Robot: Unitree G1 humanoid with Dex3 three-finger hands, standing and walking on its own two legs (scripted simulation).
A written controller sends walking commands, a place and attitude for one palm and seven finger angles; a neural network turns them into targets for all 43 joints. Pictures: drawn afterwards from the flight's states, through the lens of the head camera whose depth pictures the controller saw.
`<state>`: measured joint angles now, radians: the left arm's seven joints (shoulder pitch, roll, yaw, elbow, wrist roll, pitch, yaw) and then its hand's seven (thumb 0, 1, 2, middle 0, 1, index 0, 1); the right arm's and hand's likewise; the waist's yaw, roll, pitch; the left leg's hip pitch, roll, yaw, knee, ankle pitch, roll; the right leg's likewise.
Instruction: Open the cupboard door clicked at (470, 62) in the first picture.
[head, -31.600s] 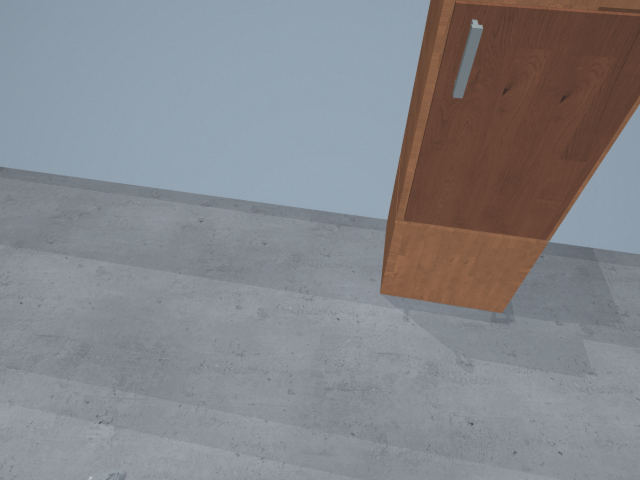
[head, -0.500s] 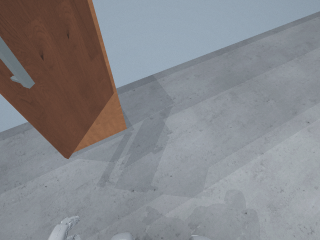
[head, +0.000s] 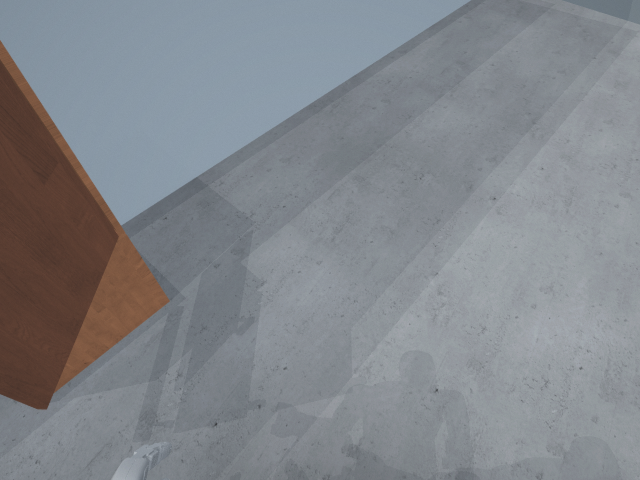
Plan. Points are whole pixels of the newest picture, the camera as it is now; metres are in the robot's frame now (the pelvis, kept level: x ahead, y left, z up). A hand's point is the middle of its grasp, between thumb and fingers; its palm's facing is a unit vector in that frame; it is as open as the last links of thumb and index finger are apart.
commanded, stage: walk to a spot facing it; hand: left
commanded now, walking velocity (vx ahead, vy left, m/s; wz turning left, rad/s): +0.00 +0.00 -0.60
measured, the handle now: out of the picture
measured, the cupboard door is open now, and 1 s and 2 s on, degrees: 40 40 40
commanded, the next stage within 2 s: turn to face it in 1.46 s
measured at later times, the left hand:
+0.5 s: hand (216, 428) +0.20 +0.16 -0.16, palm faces -0.28 -0.95 -0.16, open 7.4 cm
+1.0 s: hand (339, 310) +0.40 -0.02 -0.15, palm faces -0.49 -0.84 -0.21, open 7.2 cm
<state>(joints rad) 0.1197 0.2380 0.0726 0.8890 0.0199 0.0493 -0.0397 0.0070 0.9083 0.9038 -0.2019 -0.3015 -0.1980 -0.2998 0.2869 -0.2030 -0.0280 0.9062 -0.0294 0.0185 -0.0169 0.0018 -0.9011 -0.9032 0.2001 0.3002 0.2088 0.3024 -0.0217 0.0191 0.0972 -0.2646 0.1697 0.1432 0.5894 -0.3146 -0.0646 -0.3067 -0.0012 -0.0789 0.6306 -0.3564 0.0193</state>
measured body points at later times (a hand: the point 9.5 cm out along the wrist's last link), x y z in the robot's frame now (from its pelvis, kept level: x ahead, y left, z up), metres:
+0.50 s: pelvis +0.08 -0.01 +0.01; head +0.13 +0.00 +0.46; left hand +0.22 +0.21 -0.15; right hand +0.02 -0.25 -0.12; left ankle +0.06 +0.13 -0.73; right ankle +0.05 -0.14 -0.65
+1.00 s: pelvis +0.24 -0.15 +0.02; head +0.29 -0.18 +0.46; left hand +0.42 +0.03 -0.13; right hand +0.18 -0.39 -0.13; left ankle +0.38 -0.03 -0.68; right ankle +0.18 -0.19 -0.73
